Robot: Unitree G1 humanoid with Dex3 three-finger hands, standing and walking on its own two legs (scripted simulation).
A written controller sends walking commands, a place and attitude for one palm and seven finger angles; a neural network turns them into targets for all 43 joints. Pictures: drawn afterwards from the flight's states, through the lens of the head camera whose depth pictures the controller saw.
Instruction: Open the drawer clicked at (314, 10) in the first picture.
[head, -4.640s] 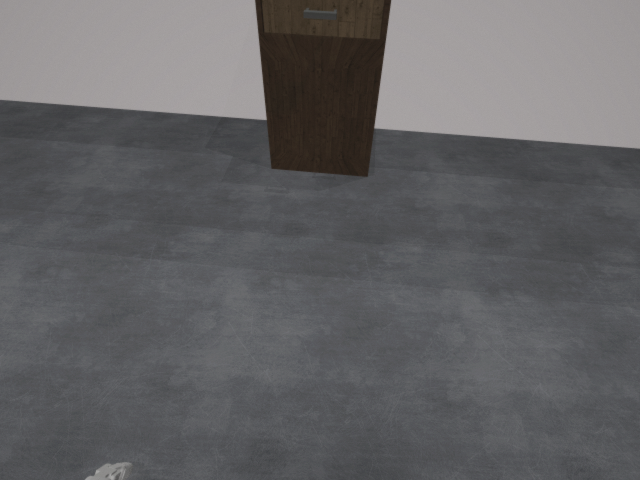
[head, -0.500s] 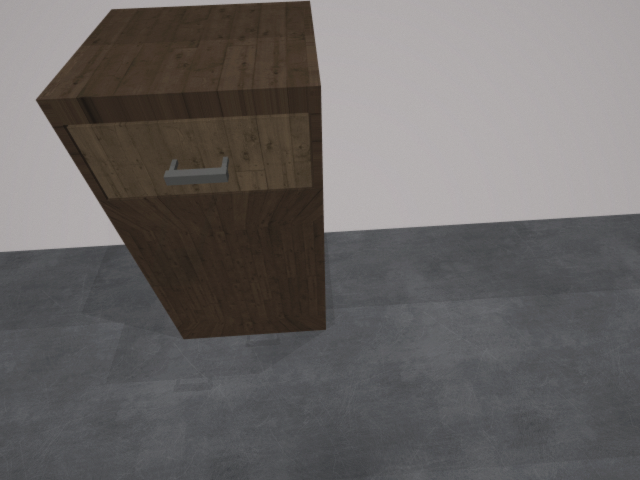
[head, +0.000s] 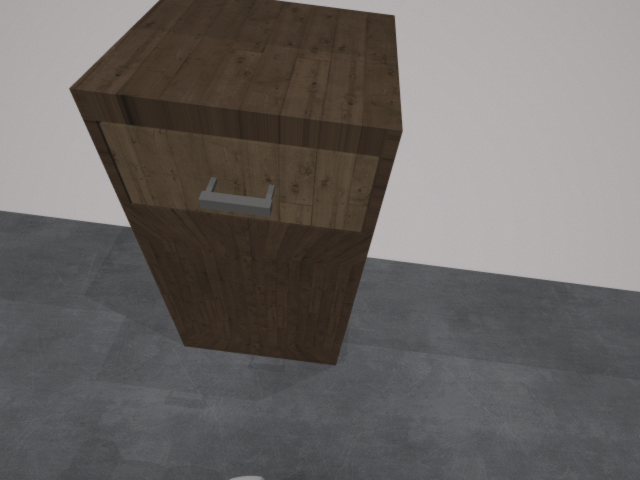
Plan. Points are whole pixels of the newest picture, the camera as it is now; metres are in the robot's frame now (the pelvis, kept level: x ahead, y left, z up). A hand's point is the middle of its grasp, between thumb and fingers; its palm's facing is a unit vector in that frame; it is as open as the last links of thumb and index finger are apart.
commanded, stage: come to a stop and stand still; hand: left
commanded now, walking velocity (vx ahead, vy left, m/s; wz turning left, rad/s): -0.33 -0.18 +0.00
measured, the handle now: (239, 195) +0.54 +0.21 +0.00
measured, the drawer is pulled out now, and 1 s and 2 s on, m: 0.00 0.00 0.00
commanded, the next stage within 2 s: look again from close up in 1.70 s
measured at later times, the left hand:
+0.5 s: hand out of the picture +0.07 +0.14 -0.15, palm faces +0.01 -0.95 -0.30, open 7.4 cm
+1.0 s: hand out of the picture -0.07 +0.13 -0.15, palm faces +0.11 -0.96 -0.26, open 7.4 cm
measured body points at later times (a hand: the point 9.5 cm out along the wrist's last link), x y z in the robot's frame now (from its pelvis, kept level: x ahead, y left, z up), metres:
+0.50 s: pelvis -0.01 -0.07 +0.00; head +0.00 -0.10 +0.45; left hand +0.07 +0.18 -0.13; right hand +0.01 -0.31 -0.17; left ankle +0.05 +0.08 -0.72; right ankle -0.02 -0.19 -0.73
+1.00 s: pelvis -0.04 -0.06 +0.02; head -0.01 -0.07 +0.47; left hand -0.07 +0.18 -0.13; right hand +0.03 -0.31 -0.14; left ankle -0.07 +0.09 -0.71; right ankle -0.02 -0.19 -0.73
